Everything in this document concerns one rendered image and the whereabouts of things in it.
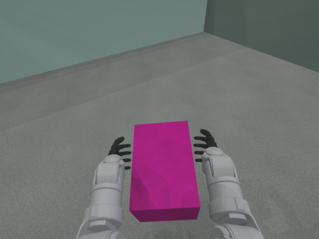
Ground robot left forearm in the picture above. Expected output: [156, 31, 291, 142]
[76, 154, 125, 239]

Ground carton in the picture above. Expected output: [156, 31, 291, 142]
[129, 120, 200, 222]

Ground right robot upper arm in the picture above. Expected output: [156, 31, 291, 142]
[209, 223, 264, 239]

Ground left robot hand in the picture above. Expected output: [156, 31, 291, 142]
[108, 136, 132, 170]

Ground right robot hand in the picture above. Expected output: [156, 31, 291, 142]
[193, 129, 217, 162]

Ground robot right forearm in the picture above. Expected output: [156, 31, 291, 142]
[202, 147, 263, 236]

